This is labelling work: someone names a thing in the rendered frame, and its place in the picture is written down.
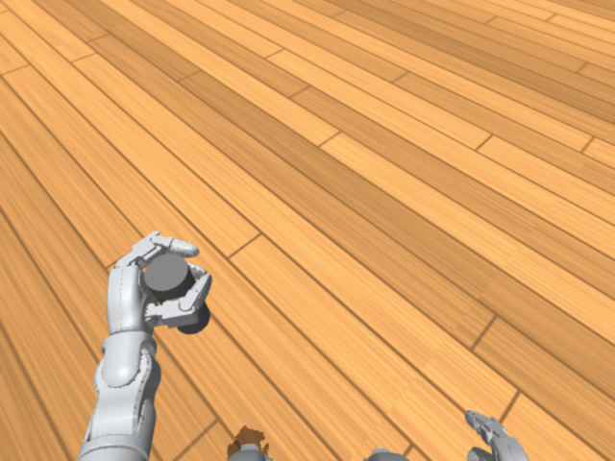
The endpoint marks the left robot arm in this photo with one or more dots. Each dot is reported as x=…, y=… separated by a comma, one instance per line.
x=126, y=380

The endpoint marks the right robot hand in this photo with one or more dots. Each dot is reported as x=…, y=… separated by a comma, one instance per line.
x=493, y=434

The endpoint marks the can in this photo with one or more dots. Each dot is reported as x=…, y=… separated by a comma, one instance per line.
x=169, y=277

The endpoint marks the left robot hand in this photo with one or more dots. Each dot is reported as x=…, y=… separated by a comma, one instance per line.
x=130, y=302

